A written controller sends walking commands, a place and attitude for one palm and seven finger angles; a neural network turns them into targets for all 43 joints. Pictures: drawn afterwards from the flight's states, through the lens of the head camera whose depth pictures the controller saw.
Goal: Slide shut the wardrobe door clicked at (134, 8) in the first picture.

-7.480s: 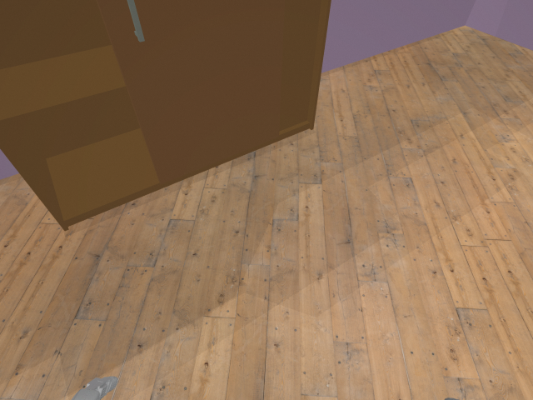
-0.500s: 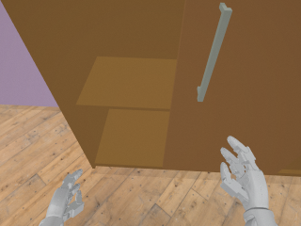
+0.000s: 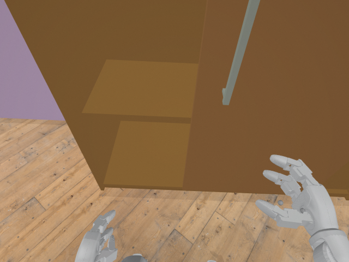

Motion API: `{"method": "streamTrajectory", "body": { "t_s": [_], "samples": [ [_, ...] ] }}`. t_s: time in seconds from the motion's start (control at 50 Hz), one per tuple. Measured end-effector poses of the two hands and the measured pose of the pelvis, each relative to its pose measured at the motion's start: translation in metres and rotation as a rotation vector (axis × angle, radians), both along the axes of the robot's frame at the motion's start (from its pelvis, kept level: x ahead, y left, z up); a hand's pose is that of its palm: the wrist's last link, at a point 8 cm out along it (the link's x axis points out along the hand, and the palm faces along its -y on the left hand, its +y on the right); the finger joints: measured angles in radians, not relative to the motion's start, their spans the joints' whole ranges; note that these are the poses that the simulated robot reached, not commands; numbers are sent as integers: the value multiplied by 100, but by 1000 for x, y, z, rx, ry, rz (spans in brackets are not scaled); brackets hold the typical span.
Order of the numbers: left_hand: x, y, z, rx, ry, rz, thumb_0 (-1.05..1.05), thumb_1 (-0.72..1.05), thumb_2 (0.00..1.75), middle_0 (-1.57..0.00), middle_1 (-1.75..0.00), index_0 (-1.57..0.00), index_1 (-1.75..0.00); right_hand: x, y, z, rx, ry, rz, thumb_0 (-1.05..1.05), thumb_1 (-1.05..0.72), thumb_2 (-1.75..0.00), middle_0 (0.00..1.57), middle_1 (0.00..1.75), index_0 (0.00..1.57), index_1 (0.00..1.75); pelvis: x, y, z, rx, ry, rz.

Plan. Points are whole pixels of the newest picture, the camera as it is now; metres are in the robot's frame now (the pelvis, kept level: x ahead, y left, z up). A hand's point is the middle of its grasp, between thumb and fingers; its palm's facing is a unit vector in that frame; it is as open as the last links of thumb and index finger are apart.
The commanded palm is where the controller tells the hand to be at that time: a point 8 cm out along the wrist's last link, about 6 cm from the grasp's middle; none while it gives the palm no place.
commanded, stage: raise the hand with hooked fingers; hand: right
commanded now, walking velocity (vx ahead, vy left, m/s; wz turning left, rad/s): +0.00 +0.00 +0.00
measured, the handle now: (236, 55) +0.59 -0.12 +0.20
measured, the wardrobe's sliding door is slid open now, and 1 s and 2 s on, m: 0.46 0.46 0.46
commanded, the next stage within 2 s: move the hooked fingers beside the handle in 1.30 s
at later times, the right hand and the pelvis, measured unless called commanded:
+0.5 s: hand (337, 171) +0.27 -0.26 +0.16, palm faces +0.06 +1.00 -0.08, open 13.6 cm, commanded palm +0.24 -0.30 +0.15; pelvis +0.02 +0.00 +0.03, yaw -1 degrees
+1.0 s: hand (342, 140) +0.32 -0.27 +0.19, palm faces +0.01 +1.00 -0.06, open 13.9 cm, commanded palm +0.28 -0.32 +0.19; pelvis +0.04 +0.00 +0.05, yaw +0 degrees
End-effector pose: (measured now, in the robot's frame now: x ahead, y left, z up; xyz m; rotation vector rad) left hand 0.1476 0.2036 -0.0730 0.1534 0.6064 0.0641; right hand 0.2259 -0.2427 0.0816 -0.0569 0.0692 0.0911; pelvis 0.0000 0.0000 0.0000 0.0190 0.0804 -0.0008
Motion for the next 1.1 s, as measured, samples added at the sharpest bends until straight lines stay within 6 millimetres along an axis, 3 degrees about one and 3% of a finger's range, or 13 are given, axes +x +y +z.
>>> {"method": "streamTrajectory", "body": {
  "t_s": [0.12, 0.26, 0.34, 0.42, 0.54, 0.66, 0.84, 0.96, 1.1],
  "samples": [
    [-15, 30, 13, 75, 15, 39, 2, 90, 90, -20, -30, -20, -30, -12, -29, 24, -30, -72, -145, 1, -3, -52, 27, 87, 27, 86, 6, -1, 10, -1, -24, 4],
    [5, 48, 32, 149, -39, 14, 2, 90, 90, -20, -30, -20, -30, -9, -41, 36, -37, -110, -103, 1, 13, -45, 28, 97, 28, 97, 9, -3, 17, 6, -50, -11],
    [23, 45, 46, 153, -102, 8, 2, 90, 90, -20, -30, -20, -30, 3, -47, 43, -29, -94, -86, 0, 23, -41, 29, 103, 29, 103, 13, -3, 22, 4, -66, -9],
    [41, 34, 57, 133, -157, -17, 2, 90, 90, -20, -30, -20, -30, 11, -60, 64, -25, -148, -120, 0, 32, -37, 29, 109, 30, 109, 20, -3, 28, 3, -84, -7],
    [59, 15, 62, 95, -177, -67, 2, 90, 90, -20, -30, -20, -30, 24, -74, 85, -20, -165, -135, 0, 43, -33, 30, 116, 30, 116, 26, -4, 34, 2, -103, -9],
    [62, 6, 59, 76, -140, -83, 1, 90, 90, -20, -30, -20, -30, 36, -81, 92, -21, -113, -123, 0, 48, -31, 30, 119, 30, 119, 30, -4, 39, -1, -107, -7],
    [54, 14, 54, 87, -70, -61, 2, 90, 90, -20, -30, -20, -30, 57, -96, 123, -25, -175, -151, -1, 49, -30, 30, 120, 31, 120, 37, -2, 45, -3, -117, -6],
    [50, 27, 53, 90, -48, -24, 2, 90, 90, -20, -30, -20, -30, 70, -90, 116, -12, -99, -107, -1, 50, -30, 30, 120, 30, 120, 40, -2, 47, -9, -105, 4],
    [48, 36, 56, 106, -47, -3, 2, 90, 90, -20, -30, -20, -30, 68, -80, 106, 6, -112, -127, -1, 49, -30, 30, 120, 31, 120, 43, 0, 48, -11, -107, 14]
  ]
}}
